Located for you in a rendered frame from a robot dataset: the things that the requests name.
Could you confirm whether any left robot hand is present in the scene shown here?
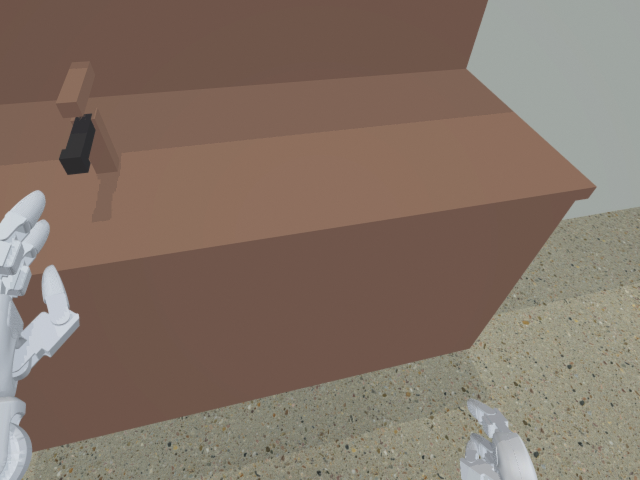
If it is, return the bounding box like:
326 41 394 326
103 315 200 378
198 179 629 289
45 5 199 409
0 190 80 397

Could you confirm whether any left robot forearm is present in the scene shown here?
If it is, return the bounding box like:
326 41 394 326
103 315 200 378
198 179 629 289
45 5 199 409
0 396 32 480

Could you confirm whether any tap lever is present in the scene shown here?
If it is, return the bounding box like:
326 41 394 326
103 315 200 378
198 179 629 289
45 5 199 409
59 114 95 175

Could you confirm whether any right robot hand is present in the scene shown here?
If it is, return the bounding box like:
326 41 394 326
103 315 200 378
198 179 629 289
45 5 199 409
460 398 538 480

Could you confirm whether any counter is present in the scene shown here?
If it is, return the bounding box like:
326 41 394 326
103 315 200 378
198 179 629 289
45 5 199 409
0 0 597 452

